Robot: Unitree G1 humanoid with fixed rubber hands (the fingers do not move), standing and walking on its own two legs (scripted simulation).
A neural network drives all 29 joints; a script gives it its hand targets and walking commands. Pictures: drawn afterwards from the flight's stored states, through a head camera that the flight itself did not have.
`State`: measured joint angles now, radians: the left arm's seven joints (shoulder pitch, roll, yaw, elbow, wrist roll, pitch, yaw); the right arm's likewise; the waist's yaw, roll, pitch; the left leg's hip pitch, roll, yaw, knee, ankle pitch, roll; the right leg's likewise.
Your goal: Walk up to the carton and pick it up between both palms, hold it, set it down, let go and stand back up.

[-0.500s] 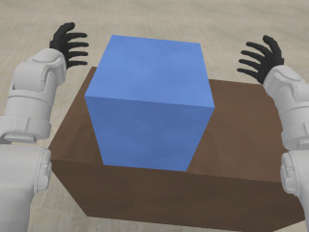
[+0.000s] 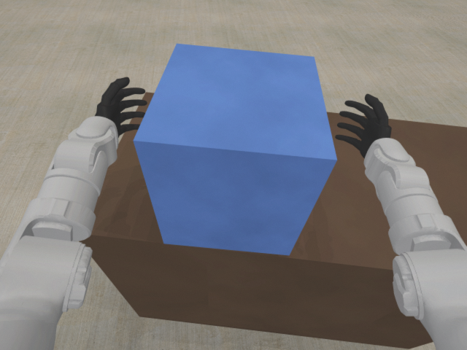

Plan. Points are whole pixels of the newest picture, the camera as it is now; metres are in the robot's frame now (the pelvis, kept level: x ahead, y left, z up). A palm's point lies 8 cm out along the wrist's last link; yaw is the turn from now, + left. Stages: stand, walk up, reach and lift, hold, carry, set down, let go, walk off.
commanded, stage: reach and lift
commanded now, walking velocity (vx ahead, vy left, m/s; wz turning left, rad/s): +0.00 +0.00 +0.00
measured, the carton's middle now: (235, 154) +0.47 -0.02 +0.07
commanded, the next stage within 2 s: none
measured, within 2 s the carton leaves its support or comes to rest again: neither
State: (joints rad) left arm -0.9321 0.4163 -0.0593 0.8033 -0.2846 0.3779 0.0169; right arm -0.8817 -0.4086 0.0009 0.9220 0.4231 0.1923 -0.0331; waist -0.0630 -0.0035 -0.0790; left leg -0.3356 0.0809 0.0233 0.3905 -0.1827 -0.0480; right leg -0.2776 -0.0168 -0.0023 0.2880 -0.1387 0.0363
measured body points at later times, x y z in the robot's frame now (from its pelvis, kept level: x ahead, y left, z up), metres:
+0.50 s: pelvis -0.01 -0.01 -0.01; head +0.05 +0.01 +0.44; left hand +0.46 +0.19 +0.10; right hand +0.43 -0.24 +0.09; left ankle +0.00 +0.14 -0.75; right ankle -0.01 -0.15 -0.75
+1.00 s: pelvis -0.01 -0.01 -0.01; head +0.05 +0.01 +0.44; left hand +0.47 +0.16 +0.10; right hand +0.44 -0.21 +0.10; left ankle +0.00 +0.14 -0.75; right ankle -0.01 -0.15 -0.75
